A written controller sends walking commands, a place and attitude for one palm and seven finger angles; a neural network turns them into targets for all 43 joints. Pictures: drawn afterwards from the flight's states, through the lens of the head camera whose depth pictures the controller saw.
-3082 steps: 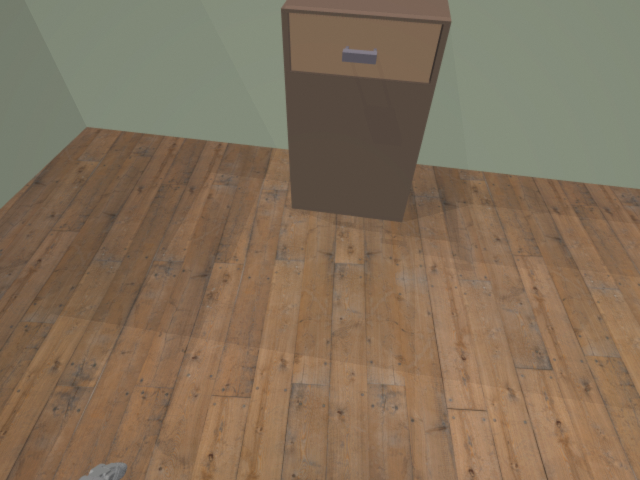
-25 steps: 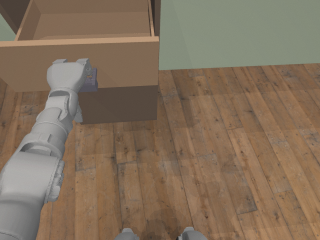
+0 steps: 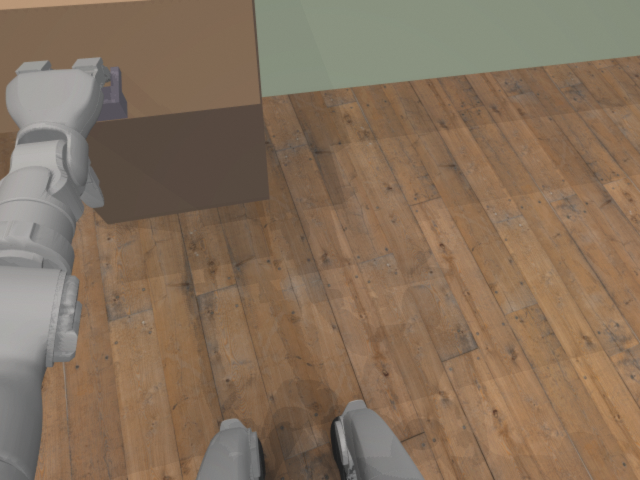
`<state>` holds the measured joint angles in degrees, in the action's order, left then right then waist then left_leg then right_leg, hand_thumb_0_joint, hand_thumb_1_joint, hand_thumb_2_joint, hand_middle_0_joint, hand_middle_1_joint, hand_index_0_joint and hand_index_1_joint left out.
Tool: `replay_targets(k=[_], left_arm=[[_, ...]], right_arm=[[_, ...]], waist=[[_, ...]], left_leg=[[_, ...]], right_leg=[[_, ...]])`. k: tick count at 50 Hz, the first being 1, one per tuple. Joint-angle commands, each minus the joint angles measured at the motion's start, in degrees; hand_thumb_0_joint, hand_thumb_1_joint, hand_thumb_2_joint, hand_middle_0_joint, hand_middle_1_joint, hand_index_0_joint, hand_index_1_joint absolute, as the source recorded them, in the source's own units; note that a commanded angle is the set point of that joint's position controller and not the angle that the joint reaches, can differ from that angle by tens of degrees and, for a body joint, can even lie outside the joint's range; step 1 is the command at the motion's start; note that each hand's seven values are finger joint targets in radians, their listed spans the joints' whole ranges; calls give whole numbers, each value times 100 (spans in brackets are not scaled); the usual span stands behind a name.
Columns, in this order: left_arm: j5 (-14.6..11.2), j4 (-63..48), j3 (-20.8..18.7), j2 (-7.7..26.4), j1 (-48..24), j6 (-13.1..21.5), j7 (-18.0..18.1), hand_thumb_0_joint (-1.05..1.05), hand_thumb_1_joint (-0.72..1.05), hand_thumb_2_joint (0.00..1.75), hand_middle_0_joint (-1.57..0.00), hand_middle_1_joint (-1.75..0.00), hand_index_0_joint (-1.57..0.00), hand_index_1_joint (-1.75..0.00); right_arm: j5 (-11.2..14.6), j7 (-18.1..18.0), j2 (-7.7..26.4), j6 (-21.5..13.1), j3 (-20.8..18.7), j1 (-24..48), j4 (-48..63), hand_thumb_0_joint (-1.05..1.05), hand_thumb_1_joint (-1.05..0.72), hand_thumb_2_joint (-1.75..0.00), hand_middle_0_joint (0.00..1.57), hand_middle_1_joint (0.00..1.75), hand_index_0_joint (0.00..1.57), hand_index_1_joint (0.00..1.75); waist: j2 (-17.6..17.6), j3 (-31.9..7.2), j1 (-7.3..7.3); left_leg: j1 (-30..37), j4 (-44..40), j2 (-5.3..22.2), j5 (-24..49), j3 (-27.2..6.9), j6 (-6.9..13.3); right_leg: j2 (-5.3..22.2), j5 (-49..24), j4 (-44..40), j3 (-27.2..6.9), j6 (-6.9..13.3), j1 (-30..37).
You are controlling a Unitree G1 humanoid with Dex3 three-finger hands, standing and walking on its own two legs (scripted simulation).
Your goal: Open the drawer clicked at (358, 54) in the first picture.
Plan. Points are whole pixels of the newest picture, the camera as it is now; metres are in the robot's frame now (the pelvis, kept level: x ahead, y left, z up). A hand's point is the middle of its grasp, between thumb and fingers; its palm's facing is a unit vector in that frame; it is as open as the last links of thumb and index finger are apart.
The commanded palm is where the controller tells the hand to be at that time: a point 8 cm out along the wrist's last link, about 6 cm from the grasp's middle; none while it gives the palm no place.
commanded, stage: lift the hand off the handle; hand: left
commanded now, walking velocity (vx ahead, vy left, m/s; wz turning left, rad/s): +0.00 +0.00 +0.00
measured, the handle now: (79, 92) +0.62 +0.23 +0.04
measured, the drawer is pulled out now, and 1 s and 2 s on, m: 0.21 0.19 0.19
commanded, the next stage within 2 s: draw the hand back to the body in 1.60 s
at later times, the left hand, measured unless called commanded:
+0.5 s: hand (81, 129) +0.56 +0.23 +0.04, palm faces -0.08 +0.00 -1.00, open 15.2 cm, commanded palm +0.58 +0.21 +0.12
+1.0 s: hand (63, 96) +0.57 +0.22 +0.09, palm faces -0.07 -0.03 -1.00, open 14.9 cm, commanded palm +0.58 +0.22 +0.19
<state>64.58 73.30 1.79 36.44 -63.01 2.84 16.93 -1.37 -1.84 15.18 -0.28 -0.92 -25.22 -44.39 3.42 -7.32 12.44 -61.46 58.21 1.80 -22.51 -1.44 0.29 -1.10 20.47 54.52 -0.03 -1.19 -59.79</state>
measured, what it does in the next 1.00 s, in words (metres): shifts its weight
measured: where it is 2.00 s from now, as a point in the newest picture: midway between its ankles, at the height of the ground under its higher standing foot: outside the picture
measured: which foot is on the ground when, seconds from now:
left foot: down 0.00-1.00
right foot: down 0.00-1.00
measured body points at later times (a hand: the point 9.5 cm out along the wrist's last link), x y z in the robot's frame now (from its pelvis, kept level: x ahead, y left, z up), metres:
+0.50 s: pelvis +0.01 +0.01 +0.01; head +0.16 +0.02 +0.43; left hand +0.56 +0.23 +0.09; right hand +0.00 -0.26 -0.11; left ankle +0.04 +0.12 -0.66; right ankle +0.04 -0.14 -0.66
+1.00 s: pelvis +0.06 +0.00 +0.04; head +0.18 +0.00 +0.48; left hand +0.56 +0.22 +0.14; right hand +0.06 -0.28 -0.08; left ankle +0.04 +0.12 -0.66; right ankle +0.04 -0.14 -0.66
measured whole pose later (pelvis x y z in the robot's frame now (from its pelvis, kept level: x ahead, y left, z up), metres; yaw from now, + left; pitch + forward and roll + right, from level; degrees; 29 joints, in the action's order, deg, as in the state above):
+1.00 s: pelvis +0.06 +0.00 +0.04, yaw +2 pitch +20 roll -2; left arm 59.9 59.0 3.7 30.4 -51.9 1.7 12.4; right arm -0.9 -2.1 15.6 -0.9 -1.9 -21.7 -43.7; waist 3.7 -6.4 7.7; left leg -42.5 44.7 1.6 -22.5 -2.2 -0.2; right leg -0.8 20.5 40.3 0.9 -0.8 -40.1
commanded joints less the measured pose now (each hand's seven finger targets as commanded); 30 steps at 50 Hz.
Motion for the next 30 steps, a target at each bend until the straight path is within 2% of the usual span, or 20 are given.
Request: replay_targets(k=[1, 2, 3, 4, 5, 6, 7, 9, 10, 13, 15, 17, 19, 20, 23, 24, 26, 28, 30], left_arm=[[-5, -1427, -210, 1376, -3404, 5, 491, 0, -50, 30, -15, -30, -15, -30], [-14, -1292, -164, 1317, -3351, -56, 494, 0, -50, 30, -15, -30, -15, -30], [-30, -1434, -190, 1367, -3549, -46, 498, 0, -50, 30, -15, -30, -15, -30], [-12, -1417, -165, 1351, -3560, -57, 513, 0, -50, 30, -15, -30, -15, -30], [-30, -1432, -226, 1424, -3535, -74, 518, 0, -50, 30, -15, -30, -15, -30], [-19, -1308, -242, 1483, -3488, -115, 518, 0, -50, 30, -15, -30, -15, -30], [-28, -1346, -83, 1295, -3586, -127, 516, 0, -50, 30, -15, -30, -15, -30], [-63, -1328, -50, 1217, -3659, -133, 525, 0, -50, 30, -15, -30, -15, -30], [-54, -1319, -144, 1375, -3647, -150, 526, 0, -50, 30, -15, -30, -15, -30], [-107, -1189, -60, 1252, -3639, -181, 500, 0, -50, 30, -15, -30, -15, -30], [-113, -1232, -67, 1330, -3668, -168, 477, 0, -50, 30, -15, -30, -15, -30], [-109, -1522, -137, 1444, -3808, -169, 476, 0, -50, 30, -15, -30, -15, -30], [-126, -1832, -91, 1371, -3976, -153, 462, 0, -50, 30, -15, -30, -15, -30], [-144, -1987, -191, 1492, -3995, -147, 444, 0, -50, 30, -15, -30, -15, -30], [-199, -2335, -212, 1456, -4098, -132, 417, 0, -50, 30, -15, -30, -15, -30], [-213, -2369, -96, 1293, -4076, -133, 409, 0, -50, 30, -15, -30, -15, -30], [-246, -2618, -141, 1301, -4127, -94, 412, 0, -50, 30, -15, -30, -15, -30], [-318, -2905, -246, 1387, -4080, -24, 399, 0, -50, 30, -15, -30, -15, -30], [-330, -3085, -147, 1203, -3995, 33, 400, 0, -50, 30, -15, -30, -15, -30]], right_arm=[[-31, -95, 1076, -174, -326, -810, 226, 0, -90, -90, 20, 30, 20, 30], [-19, -84, 1089, -177, -322, -816, 225, 0, -90, -90, 20, 30, 20, 30], [-24, -91, 1107, -185, -318, -834, 200, 0, -90, -90, 20, 30, 20, 30], [-32, -103, 1093, -197, -309, -833, 220, 0, -90, -90, 20, 30, 20, 30], [-31, -101, 1102, -199, -301, -833, 225, 0, -90, -90, 20, 30, 20, 30], [-29, -105, 1109, -185, -276, -811, 229, 0, -90, -90, 20, 30, 20, 30], [-14, -121, 1086, -194, -275, -821, 254, 0, -90, -90, 20, 30, 20, 30], [-18, -128, 1095, -216, -275, -820, 248, 0, -90, -90, 20, 30, 20, 30], [-22, -132, 1119, -206, -257, -787, 233, 0, -90, -90, 20, 30, 20, 30], [-16, -143, 1110, -196, -233, -773, 292, 0, -90, -90, 20, 30, 20, 30], [-7, -163, 1118, -190, -214, -769, 324, 0, -90, -90, 20, 30, 20, 30], [-8, -173, 1110, -168, -234, -799, 386, 0, -90, -90, 20, 30, 20, 30], [-16, -170, 1064, -166, -246, -845, 409, 0, -90, -90, 20, 30, 20, 30], [-13, -165, 1079, -147, -266, -866, 391, 0, -90, -90, 20, 30, 20, 30], [-19, -164, 1055, -127, -289, -888, 407, 0, -90, -90, 20, 30, 20, 30], [-11, -165, 1026, -133, -296, -911, 401, 0, -90, -90, 20, 30, 20, 30], [-24, -167, 1027, -141, -310, -930, 344, 0, -90, -90, 20, 30, 20, 30], [-34, -168, 1024, -134, -332, -934, 351, 0, -90, -90, 20, 30, 20, 30], [-29, -175, 1001, -150, -349, -932, 314, 0, -90, -90, 20, 30, 20, 30]], waist=[[694, -2842, 187], [677, -2748, 228], [621, -2840, 255], [734, -2868, 257], [709, -2939, 239], [638, -2821, 245], [611, -2775, 299], [654, -2745, 355], [741, -2704, 312], [532, -2660, 387], [673, -2680, 367], [763, -3003, 317], [936, -3324, 306], [1046, -3433, 258], [1036, -3671, 212], [1092, -3607, 221], [1192, -3564, 181], [1085, -3782, 112], [1208, -3637, 90]], left_leg=[[2187, -789, -176, 243, -89, 221], [2200, -809, -169, 175, -105, 213], [2271, -809, -141, 257, -146, 207], [2324, -802, -151, 294, -140, 207], [2346, -776, -151, 362, -132, 213], [2275, -782, -158, 308, -138, 213], [2279, -798, -155, 296, -152, 209], [2392, -796, -128, 329, -184, 203], [2367, -786, -125, 335, -182, 191], [2334, -770, -122, 329, -193, 211], [2327, -735, -125, 439, -178, 204], [2600, -738, -132, 691, -180, 191], [2975, -729, -130, 1119, -199, 179], [3160, -723, -111, 1311, -191, 152], [3548, -785, -108, 1771, -223, 122], [3664, -827, -112, 1836, -234, 108], [3870, -883, -101, 2064, -209, 95], [4039, -900, -128, 2386, -172, 91], [4215, -986, -115, 2650, -181, 45]], right_leg=[[-205, -57, -817, 207, 219, 960], [-211, -18, -830, 222, 222, 872], [-210, -76, -789, 243, 220, 876], [-198, -83, -793, 244, 216, 844], [-206, -133, -790, 241, 216, 884], [-199, -87, -799, 243, 211, 874], [-202, -88, -792, 257, 208, 845], [-189, -111, -780, 278, 204, 710], [-183, -122, -756, 270, 212, 687], [-189, -125, -753, 281, 201, 704], [-173, -184, -717, 278, 200, 704], [-183, -309, -738, 282, 199, 878], [-201, -523, -770, 303, 195, 982], [-210, -639, -786, 304, 202, 1030], [-243, -863, -884, 329, 203, 1242], [-252, -869, -945, 346, 202, 1214], [-261, -1004, -1034, 353, 206, 1298], [-285, -1266, -1115, 329, 206, 1615], [-300, -1389, -1190, 358, 214, 1631]])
